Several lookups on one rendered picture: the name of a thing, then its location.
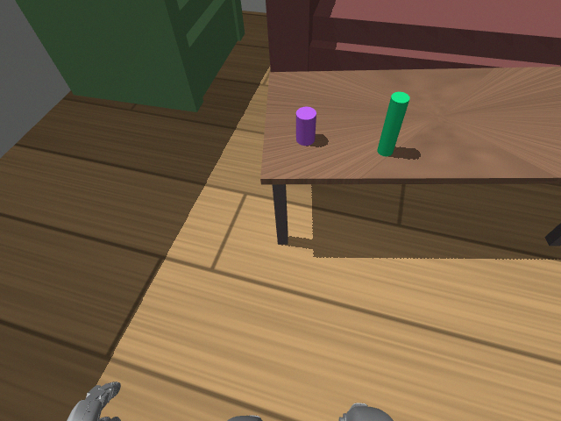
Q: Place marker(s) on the coffee table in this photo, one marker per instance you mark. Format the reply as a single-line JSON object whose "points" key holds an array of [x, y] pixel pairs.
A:
{"points": [[461, 126]]}

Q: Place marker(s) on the armchair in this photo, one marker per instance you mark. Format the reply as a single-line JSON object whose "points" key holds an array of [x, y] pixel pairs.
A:
{"points": [[163, 53]]}

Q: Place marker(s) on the sofa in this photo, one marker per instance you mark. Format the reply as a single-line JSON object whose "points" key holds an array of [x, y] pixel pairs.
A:
{"points": [[344, 35]]}

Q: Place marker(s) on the left robot hand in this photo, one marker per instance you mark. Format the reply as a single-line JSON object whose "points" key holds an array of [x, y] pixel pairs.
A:
{"points": [[90, 409]]}

